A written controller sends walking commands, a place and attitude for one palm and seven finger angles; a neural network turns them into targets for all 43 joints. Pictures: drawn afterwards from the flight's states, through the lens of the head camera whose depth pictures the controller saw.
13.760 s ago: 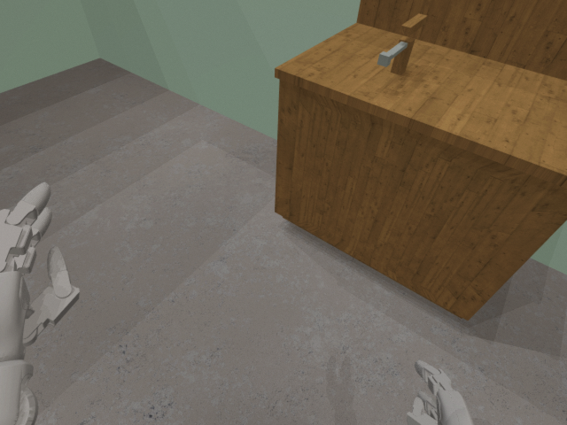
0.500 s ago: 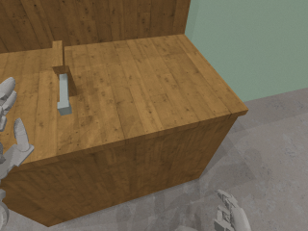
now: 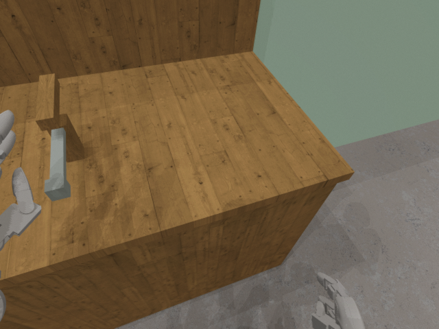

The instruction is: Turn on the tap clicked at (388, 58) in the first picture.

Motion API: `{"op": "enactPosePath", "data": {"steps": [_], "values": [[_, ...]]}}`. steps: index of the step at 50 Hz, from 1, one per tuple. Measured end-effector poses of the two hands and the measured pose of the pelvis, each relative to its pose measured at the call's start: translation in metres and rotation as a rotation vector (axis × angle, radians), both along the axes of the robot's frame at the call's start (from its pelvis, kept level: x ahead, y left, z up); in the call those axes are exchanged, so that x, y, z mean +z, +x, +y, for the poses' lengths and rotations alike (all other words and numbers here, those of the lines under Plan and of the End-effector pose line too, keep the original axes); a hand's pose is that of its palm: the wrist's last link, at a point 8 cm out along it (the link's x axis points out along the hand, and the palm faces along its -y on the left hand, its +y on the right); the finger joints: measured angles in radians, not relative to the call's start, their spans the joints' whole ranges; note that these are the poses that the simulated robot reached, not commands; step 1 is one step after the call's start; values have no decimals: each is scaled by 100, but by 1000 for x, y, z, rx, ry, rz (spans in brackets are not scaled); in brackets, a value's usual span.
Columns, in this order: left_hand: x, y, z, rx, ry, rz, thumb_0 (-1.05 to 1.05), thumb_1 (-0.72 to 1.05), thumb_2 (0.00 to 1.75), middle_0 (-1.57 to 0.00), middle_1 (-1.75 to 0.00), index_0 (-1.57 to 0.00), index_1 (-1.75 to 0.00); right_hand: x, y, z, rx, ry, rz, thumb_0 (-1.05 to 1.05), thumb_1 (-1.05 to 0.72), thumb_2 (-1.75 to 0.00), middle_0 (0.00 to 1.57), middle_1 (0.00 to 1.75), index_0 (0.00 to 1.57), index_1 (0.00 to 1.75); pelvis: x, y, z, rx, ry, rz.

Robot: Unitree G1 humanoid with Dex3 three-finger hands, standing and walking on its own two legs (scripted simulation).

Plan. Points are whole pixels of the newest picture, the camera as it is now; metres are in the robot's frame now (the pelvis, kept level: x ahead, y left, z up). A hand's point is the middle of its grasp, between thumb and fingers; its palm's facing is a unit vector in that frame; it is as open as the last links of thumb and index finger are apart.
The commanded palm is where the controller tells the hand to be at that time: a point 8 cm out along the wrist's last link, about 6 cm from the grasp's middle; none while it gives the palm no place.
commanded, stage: come to a stop and stand still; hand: left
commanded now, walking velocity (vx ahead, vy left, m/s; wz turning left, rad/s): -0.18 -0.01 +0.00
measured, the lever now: (58, 188) +0.31 +0.28 +0.10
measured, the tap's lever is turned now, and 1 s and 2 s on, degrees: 0 0 0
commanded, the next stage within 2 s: none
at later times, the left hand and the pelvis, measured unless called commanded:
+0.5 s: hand (7, 188) +0.24 +0.26 +0.21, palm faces +0.43 -0.80 -0.42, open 7.4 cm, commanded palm +0.15 +0.28 +0.18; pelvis -0.03 +0.01 +0.00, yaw -3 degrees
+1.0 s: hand out of the picture +0.16 +0.28 +0.17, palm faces +0.36 -0.86 -0.36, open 7.4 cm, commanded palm +0.10 +0.32 +0.18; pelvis -0.08 +0.05 +0.00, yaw -3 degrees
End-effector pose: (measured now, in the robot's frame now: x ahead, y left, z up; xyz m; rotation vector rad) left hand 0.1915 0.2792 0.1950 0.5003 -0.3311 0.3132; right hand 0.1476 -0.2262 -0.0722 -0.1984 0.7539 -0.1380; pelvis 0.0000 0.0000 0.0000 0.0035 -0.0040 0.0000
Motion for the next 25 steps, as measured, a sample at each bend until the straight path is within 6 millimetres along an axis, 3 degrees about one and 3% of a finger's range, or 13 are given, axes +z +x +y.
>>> {"op": "enactPosePath", "data": {"steps": [4,16,19,21,23,25], "values": [[7,0,-6,11,31,37,1,89,90,-21,-30,-21,-31,-1,12,1,15,40,4,1,-90,-90,20,30,21,30,5,6,-7,1,-13,20],[-17,-6,1,81,-85,90,1,89,90,-21,-30,-22,-31,3,39,0,37,-15,-16,1,-90,-90,20,30,21,30,6,7,-1,-16,-7,2],[11,7,29,96,65,-13,1,88,90,-22,-30,-22,-31,7,37,6,86,-20,-31,1,-90,-90,20,30,20,30,6,-4,-3,-13,-8,1],[27,15,45,126,69,-88,1,88,90,-22,-30,-22,-31,9,34,8,100,3,-51,1,-90,-90,20,30,20,30,5,-15,1,-30,-3,-9],[32,14,41,108,48,-108,1,89,90,-21,-30,-22,-31,11,28,8,84,44,-98,1,-90,-90,20,30,21,30,2,-23,6,-43,6,-25],[24,7,23,43,39,-63,1,89,90,-20,-30,-21,-31,13,18,9,58,83,-146,1,-90,-90,20,30,21,30,0,-27,12,-51,14,-38]]}}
